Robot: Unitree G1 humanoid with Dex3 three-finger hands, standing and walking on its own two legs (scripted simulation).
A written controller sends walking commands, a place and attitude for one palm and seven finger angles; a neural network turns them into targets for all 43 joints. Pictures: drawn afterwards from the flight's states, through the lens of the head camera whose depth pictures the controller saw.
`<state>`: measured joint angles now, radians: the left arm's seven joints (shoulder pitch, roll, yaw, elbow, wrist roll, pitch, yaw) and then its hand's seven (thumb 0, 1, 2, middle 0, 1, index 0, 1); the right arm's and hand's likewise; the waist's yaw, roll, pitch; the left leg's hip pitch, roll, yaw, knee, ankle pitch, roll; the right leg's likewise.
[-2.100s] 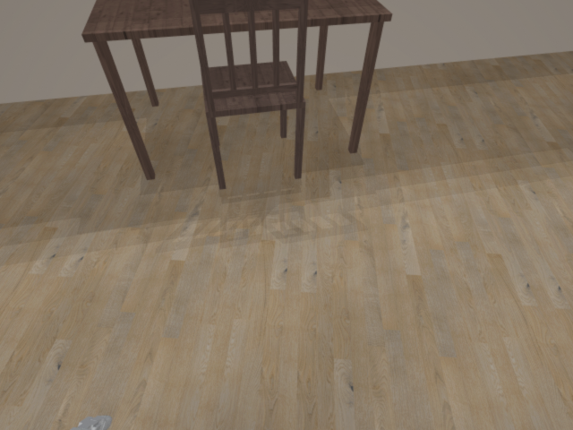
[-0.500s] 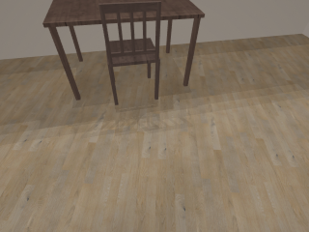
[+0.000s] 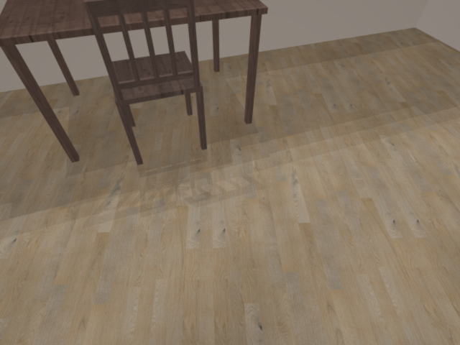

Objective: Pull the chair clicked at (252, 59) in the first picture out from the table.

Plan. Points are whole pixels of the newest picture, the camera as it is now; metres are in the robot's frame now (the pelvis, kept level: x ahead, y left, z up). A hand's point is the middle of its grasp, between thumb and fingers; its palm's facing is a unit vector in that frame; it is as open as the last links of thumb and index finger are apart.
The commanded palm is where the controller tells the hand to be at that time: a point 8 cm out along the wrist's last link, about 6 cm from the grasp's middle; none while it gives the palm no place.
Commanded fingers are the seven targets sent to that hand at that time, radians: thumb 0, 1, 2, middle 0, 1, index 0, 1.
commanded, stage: walk to a spot facing it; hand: left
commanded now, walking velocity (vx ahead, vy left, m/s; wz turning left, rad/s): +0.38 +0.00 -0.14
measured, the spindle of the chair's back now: (150, 46) +1.22 +0.43 -0.08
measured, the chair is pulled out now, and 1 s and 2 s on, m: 0.00 0.00 0.00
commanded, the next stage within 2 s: turn to face it in 1.12 s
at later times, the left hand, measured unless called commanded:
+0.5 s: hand (129, 295) +0.24 +0.24 -0.17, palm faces -0.05 -0.99 -0.14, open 7.4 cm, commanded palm none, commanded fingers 0.00 0.90 0.90 -0.20 -0.30 -0.20 -0.30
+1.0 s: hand (201, 183) +0.56 +0.12 -0.16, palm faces -0.20 -0.96 -0.17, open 7.3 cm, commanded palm none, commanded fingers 0.00 0.90 0.90 -0.20 -0.30 -0.20 -0.30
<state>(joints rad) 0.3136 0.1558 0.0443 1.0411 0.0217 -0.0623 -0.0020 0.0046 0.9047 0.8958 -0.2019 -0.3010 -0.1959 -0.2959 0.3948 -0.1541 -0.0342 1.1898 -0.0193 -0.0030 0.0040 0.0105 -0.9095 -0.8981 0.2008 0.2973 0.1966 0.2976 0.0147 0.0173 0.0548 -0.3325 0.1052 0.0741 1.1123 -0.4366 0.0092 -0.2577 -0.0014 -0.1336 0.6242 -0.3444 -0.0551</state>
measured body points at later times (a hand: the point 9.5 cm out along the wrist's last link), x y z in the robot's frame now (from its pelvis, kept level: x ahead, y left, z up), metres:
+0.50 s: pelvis +0.22 +0.07 +0.01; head +0.22 +0.10 +0.46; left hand +0.24 +0.30 -0.16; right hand +0.24 -0.18 -0.12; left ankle +0.25 +0.13 -0.72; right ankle +0.18 -0.07 -0.63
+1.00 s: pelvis +0.42 -0.02 +0.00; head +0.44 -0.02 +0.45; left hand +0.57 +0.18 -0.15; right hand +0.28 -0.19 -0.16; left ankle +0.35 +0.12 -0.63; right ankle +0.45 -0.12 -0.72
